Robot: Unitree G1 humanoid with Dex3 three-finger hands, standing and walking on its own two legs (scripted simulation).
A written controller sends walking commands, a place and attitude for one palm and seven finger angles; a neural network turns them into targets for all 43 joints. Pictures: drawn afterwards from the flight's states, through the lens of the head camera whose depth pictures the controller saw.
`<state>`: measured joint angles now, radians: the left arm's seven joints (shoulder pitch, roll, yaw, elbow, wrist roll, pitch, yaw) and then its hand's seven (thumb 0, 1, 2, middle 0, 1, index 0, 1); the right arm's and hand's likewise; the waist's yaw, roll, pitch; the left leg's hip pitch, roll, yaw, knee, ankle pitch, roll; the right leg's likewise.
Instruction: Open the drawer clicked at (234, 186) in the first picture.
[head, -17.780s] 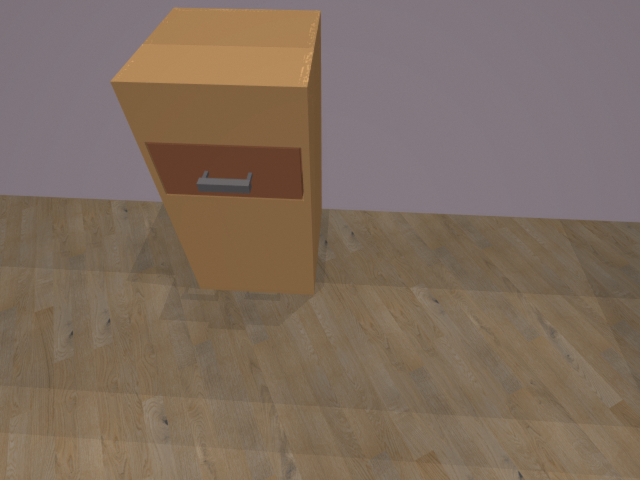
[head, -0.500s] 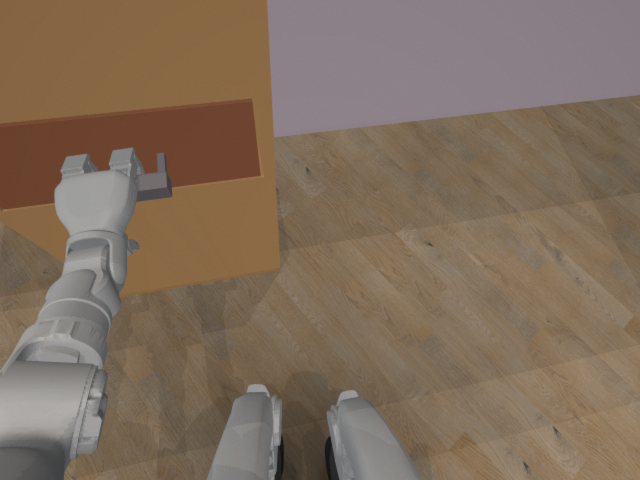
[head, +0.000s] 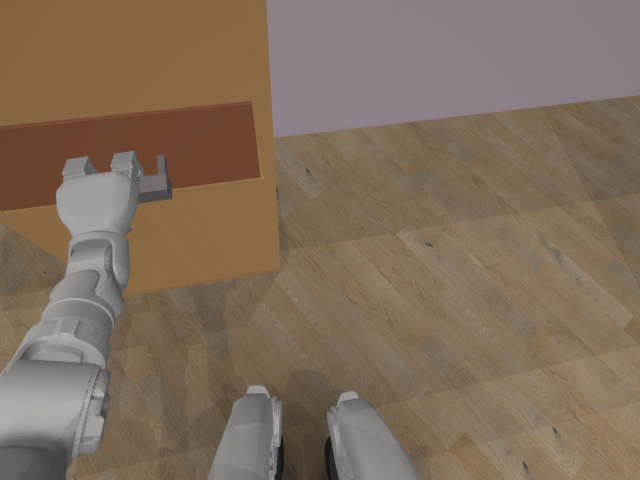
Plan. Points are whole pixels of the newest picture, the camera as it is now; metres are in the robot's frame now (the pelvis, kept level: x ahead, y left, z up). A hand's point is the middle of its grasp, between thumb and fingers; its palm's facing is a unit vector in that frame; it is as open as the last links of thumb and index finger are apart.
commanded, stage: pull the drawer open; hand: left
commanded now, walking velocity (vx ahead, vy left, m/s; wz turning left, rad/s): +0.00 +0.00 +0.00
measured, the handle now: (117, 179) +0.51 +0.27 -0.04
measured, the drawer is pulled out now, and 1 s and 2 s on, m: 0.00 0.09 0.18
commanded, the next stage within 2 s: none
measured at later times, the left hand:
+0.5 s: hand (119, 244) +0.42 +0.26 -0.06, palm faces -0.03 -0.06 -1.00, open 5.9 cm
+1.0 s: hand (119, 281) +0.37 +0.25 -0.06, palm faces -0.03 -0.06 -1.00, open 5.9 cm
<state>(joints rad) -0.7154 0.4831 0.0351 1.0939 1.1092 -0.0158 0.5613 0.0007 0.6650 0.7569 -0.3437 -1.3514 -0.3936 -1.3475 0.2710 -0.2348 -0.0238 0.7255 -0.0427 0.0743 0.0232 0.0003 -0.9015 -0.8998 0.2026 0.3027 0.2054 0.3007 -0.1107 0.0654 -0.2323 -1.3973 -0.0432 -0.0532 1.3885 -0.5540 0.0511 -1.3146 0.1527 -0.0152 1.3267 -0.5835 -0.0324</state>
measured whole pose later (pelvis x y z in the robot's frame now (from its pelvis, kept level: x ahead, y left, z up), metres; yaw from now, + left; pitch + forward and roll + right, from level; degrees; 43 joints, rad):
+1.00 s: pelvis +0.01 +0.01 +0.02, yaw +0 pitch +28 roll -4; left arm -0.33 0.32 -0.01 0.81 1.12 0.00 0.66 0.01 0.67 0.77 -0.30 -1.35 -0.39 -1.35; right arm 0.20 -0.23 -0.05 0.69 -0.04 0.12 0.03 0.00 -0.90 -0.90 0.20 0.30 0.20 0.30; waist -0.03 0.05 -0.25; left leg -1.24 -0.05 -0.02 1.31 -0.56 0.06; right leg -1.17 0.14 0.02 1.27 -0.59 -0.03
